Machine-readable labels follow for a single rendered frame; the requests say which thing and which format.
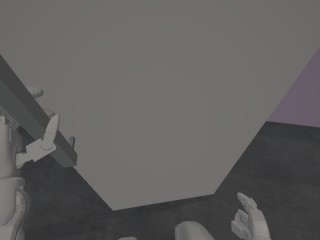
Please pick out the right robot thigh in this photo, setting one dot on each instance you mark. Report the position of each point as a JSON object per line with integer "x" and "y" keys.
{"x": 191, "y": 230}

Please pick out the right robot hand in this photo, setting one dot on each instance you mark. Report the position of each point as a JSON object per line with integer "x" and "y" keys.
{"x": 249, "y": 225}

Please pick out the handle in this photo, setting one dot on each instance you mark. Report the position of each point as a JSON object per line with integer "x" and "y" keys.
{"x": 21, "y": 105}

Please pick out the fridge door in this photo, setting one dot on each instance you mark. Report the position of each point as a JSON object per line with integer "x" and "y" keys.
{"x": 162, "y": 96}

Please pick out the left robot hand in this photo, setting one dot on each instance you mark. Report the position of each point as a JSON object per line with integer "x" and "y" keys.
{"x": 11, "y": 161}

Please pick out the left robot forearm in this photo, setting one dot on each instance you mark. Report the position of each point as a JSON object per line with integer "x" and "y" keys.
{"x": 14, "y": 206}

